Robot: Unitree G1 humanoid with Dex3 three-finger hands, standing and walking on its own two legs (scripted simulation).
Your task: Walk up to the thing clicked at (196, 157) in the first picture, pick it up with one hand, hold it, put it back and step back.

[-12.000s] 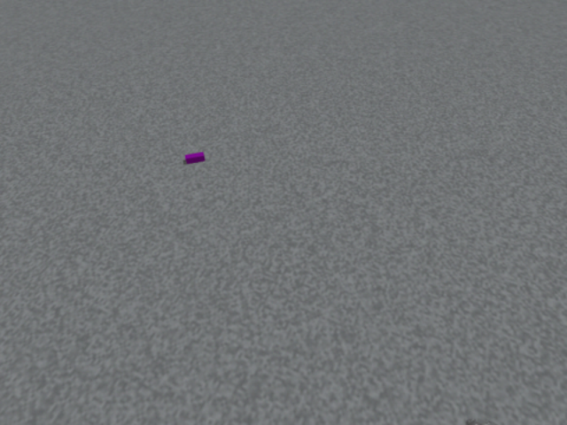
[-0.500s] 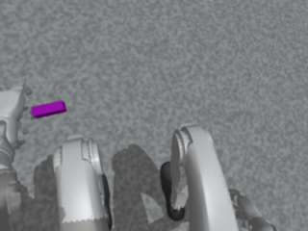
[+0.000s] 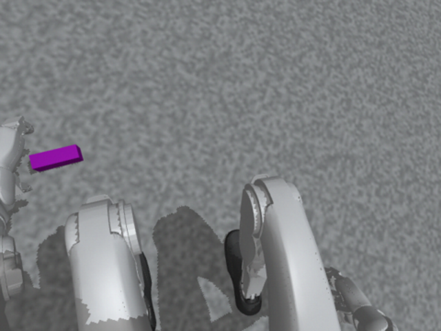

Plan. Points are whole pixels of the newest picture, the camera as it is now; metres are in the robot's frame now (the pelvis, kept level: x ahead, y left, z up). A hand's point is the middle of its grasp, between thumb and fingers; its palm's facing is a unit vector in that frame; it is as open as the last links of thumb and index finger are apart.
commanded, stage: rise first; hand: left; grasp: from above
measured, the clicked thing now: (57, 158) +0.43 +0.31 -0.30
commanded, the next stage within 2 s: approach in 1.30 s
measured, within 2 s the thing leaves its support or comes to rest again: neither
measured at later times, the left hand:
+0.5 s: hand (10, 167) +0.39 +0.35 -0.17, palm faces -0.43 -0.13 -0.89, open 11.4 cm
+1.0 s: hand (10, 167) +0.39 +0.35 -0.17, palm faces -0.43 -0.13 -0.89, open 10.9 cm
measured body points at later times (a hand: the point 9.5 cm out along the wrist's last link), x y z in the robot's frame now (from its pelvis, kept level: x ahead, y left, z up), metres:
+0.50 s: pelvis +0.00 +0.00 +0.00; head +0.22 +0.08 +0.39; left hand +0.41 +0.35 -0.12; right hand +0.10 -0.27 -0.11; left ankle +0.08 +0.13 -0.28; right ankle +0.10 -0.12 -0.28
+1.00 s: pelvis +0.00 +0.00 +0.00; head +0.22 +0.08 +0.38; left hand +0.41 +0.35 -0.12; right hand +0.09 -0.27 -0.11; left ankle +0.08 +0.13 -0.28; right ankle +0.10 -0.12 -0.28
